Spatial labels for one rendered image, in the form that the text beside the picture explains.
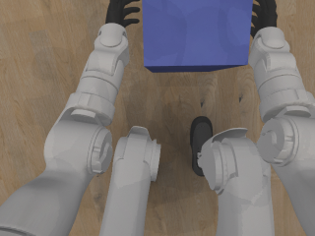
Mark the right robot hand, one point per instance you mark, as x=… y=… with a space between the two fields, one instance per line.
x=266 y=15

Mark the carton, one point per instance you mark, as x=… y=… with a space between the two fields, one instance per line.
x=182 y=36

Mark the robot right foot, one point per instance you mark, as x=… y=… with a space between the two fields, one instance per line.
x=201 y=130

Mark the left robot upper arm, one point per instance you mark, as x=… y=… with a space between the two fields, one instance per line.
x=48 y=205

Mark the right robot upper arm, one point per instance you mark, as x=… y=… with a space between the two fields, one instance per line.
x=288 y=143

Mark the robot left shin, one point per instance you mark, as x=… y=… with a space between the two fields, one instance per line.
x=122 y=142

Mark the robot left forearm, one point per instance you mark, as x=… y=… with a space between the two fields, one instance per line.
x=93 y=101

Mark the robot right forearm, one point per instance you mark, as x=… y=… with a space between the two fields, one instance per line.
x=277 y=78

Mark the left robot hand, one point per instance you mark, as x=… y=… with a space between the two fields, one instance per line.
x=116 y=13

